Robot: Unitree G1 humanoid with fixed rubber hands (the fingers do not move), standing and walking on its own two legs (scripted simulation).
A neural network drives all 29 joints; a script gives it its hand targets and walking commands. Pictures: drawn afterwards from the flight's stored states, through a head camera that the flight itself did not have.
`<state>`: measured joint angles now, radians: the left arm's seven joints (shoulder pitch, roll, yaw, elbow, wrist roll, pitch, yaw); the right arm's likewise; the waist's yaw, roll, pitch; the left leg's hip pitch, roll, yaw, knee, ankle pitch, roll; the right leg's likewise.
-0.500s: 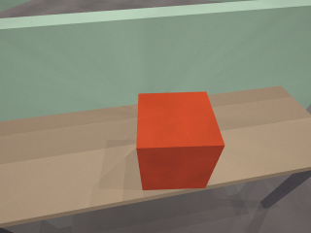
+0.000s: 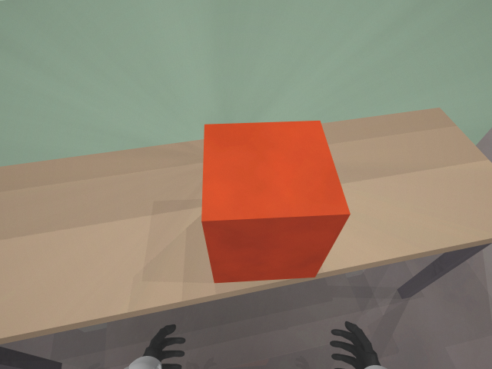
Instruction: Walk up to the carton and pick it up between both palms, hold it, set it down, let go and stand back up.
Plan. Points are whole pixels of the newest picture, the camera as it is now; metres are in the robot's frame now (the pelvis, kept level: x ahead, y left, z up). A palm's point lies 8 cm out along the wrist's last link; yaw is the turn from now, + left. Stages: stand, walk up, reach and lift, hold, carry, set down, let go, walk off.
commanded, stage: reach and lift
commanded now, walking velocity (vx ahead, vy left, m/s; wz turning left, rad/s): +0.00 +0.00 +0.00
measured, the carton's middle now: (264, 206) +0.41 -0.01 -0.02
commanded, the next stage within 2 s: none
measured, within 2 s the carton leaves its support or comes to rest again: neither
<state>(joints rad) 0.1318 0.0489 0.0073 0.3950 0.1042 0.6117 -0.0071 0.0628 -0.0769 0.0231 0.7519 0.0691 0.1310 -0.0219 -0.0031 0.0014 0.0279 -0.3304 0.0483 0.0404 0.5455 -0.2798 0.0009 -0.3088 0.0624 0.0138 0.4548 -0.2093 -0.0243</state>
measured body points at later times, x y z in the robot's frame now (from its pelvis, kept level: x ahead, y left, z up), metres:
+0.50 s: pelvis -0.02 -0.02 +0.01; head -0.01 -0.01 +0.45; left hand +0.13 +0.20 -0.10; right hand +0.15 -0.21 -0.10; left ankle +0.00 +0.11 -0.74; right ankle +0.01 -0.11 -0.74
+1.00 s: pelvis -0.05 -0.01 -0.01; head -0.08 -0.01 +0.43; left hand +0.19 +0.18 -0.05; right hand +0.19 -0.21 -0.06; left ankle +0.00 +0.11 -0.74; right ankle +0.01 -0.11 -0.74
